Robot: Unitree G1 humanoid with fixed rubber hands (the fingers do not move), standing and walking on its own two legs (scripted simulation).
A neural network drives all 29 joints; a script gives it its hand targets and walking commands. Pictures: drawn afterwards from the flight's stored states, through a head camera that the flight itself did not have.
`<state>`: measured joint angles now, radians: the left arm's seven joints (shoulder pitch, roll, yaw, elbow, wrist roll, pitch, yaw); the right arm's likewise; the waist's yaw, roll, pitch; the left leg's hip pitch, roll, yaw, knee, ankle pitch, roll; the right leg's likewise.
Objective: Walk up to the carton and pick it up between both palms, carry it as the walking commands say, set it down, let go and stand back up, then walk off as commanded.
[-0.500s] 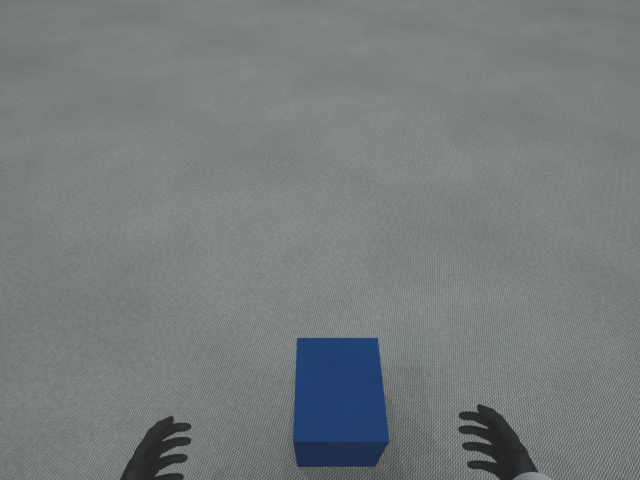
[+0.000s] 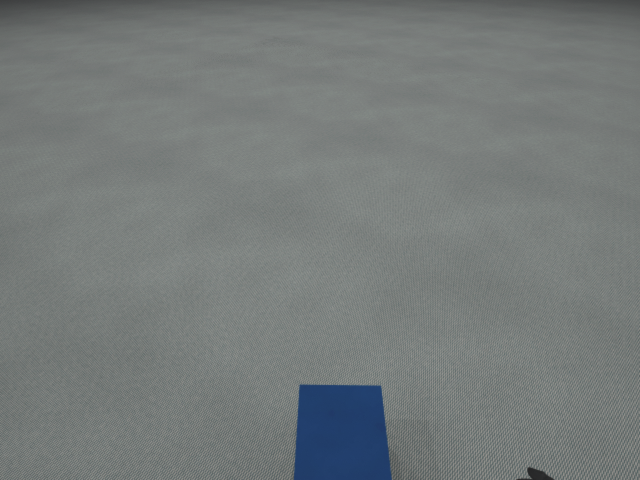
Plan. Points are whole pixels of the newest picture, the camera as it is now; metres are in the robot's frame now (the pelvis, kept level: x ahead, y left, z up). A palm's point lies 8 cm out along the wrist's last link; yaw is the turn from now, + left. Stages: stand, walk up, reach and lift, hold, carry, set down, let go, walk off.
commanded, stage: stand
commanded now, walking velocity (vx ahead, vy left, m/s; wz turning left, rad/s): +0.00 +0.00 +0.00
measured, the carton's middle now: (339, 456) +0.41 -0.05 -0.63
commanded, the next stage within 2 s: walk off in 1.56 s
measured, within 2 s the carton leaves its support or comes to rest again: neither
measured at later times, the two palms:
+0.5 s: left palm out of the picture +0.07 +0.28 -0.10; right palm out of the picture +0.08 -0.29 -0.10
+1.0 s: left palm out of the picture +0.03 +0.29 -0.11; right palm out of the picture +0.03 -0.30 -0.10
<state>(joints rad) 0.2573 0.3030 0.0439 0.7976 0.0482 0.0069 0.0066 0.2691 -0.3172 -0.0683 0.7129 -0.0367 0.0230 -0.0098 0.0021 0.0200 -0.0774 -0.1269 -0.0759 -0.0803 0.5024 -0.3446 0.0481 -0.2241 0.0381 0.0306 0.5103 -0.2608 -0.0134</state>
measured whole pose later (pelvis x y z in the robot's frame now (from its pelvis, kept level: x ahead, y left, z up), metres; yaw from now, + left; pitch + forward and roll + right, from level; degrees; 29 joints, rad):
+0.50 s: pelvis -0.01 -0.01 +0.01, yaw +0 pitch -3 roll +0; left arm 0.21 0.32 0.02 0.99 0.03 -0.02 0.01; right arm 0.24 -0.33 -0.01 0.91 -0.03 -0.01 -0.01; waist 0.01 0.02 -0.05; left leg -0.08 -0.07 -0.08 0.41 -0.29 0.04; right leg -0.18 0.04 0.03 0.43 -0.21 -0.02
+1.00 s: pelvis -0.03 -0.01 +0.01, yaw -1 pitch -4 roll +0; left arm 0.18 0.34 0.00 1.11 0.02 -0.02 0.00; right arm 0.23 -0.35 0.00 1.02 -0.01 -0.02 -0.01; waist 0.01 0.00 -0.02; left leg -0.06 -0.07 -0.07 0.37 -0.24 0.04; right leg -0.16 0.04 0.04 0.39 -0.16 -0.02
